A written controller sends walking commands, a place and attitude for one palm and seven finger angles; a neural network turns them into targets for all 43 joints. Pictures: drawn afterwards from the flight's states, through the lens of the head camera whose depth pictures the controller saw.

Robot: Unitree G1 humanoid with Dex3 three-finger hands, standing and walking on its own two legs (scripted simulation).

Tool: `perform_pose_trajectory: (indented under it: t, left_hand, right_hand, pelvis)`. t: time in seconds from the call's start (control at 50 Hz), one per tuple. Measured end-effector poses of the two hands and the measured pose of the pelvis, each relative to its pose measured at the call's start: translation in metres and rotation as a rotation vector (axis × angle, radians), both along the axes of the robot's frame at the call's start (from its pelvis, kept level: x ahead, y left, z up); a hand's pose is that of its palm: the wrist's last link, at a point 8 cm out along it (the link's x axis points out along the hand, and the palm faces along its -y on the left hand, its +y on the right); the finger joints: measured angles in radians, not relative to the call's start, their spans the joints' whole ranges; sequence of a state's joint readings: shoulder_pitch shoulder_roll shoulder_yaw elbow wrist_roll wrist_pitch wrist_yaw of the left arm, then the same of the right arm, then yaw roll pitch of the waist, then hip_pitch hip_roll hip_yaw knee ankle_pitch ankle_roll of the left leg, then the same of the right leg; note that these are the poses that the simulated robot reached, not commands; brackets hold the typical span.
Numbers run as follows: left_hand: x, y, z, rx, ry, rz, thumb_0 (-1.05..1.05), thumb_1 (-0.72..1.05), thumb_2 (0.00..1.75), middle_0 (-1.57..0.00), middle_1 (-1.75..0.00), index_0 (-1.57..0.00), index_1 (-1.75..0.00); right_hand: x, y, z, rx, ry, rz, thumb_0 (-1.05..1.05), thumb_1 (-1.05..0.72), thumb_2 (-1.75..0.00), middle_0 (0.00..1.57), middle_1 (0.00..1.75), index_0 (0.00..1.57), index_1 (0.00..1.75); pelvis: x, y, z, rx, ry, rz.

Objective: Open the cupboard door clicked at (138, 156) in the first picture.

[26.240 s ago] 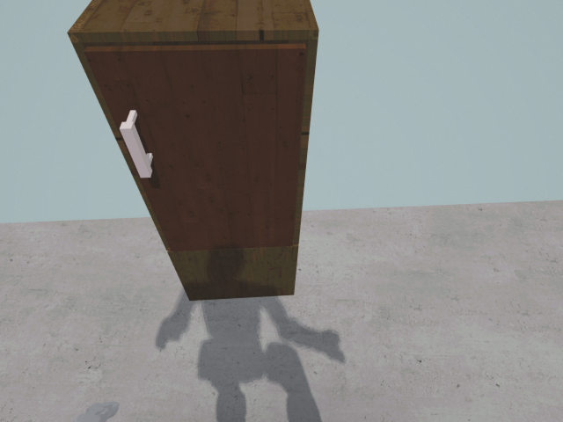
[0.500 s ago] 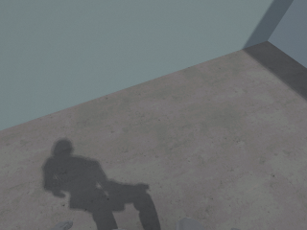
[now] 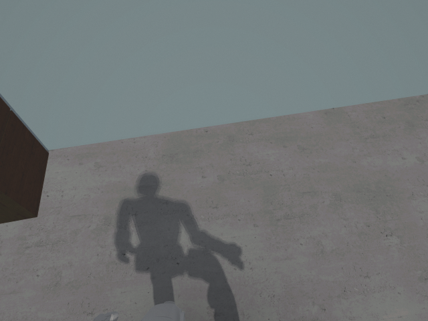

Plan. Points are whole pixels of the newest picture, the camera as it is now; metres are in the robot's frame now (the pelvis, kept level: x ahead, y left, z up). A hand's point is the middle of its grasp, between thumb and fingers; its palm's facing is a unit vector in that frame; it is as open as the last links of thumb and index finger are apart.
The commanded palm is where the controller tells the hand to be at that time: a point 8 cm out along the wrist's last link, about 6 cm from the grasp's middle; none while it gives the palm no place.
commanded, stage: turn to face it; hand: left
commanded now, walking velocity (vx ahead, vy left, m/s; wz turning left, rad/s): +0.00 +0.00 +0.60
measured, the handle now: out of the picture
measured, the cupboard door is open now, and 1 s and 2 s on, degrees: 46 46 46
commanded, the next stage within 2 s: take the last steps up to it in 1.48 s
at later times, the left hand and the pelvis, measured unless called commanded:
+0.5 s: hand out of the picture +0.06 +0.21 -0.15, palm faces +0.28 -0.91 -0.29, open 7.3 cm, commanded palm none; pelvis +0.02 -0.02 -0.01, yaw +17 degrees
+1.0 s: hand out of the picture -0.01 +0.23 -0.16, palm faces +0.57 -0.78 -0.25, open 7.3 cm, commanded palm none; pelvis +0.03 +0.00 +0.00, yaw +35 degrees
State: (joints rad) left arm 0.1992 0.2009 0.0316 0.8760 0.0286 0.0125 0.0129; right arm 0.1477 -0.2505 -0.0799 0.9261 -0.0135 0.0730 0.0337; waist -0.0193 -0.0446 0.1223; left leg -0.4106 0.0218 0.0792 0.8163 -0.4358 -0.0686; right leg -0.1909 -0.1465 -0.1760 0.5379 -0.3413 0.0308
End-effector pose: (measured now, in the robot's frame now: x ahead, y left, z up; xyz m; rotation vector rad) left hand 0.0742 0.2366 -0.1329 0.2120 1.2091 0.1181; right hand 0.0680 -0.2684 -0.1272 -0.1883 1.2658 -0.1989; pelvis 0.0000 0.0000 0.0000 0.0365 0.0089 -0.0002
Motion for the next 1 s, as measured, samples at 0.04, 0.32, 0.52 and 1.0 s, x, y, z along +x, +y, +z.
perform_pose_trajectory:
  t: [0.04, 0.32, 0.52, 1.0]
  left_hand:
    - [-0.015, 0.011, -0.010, -0.010, 0.023, 0.046, 0.00, 0.91, 0.90, -0.21, -0.30, -0.21, -0.30]
    - [-0.026, 0.048, 0.003, 0.047, -0.021, 0.218, 0.01, 0.91, 0.90, -0.20, -0.30, -0.20, -0.30]
    - [-0.039, 0.009, 0.017, 0.077, -0.088, 0.311, 0.00, 0.91, 0.90, -0.20, -0.30, -0.20, -0.30]
    - [-0.117, 0.032, 0.003, 0.043, -0.033, 0.645, 0.01, 0.91, 0.90, -0.20, -0.30, -0.20, -0.30]
  right_hand:
    - [0.023, 0.008, 0.000, -0.018, -0.033, 0.054, 0.01, -0.91, -0.90, 0.20, 0.30, 0.20, 0.30]
    - [0.075, 0.040, 0.004, -0.015, -0.090, 0.243, 0.01, -0.90, -0.90, 0.20, 0.30, 0.20, 0.30]
    - [0.097, 0.019, -0.015, 0.036, -0.023, 0.309, 0.01, -0.90, -0.90, 0.20, 0.30, 0.20, 0.30]
    - [0.166, 0.099, 0.005, -0.009, -0.055, 0.657, 0.01, -0.90, -0.90, 0.20, 0.30, 0.20, 0.30]
  pelvis:
    - [0.003, 0.007, -0.006, -0.007, 0.000, 0.030]
    - [0.009, 0.006, -0.003, -0.045, 0.006, 0.178]
    - [0.018, -0.021, -0.005, -0.023, -0.011, 0.316]
    - [0.029, -0.003, -0.001, -0.050, -0.004, 0.612]
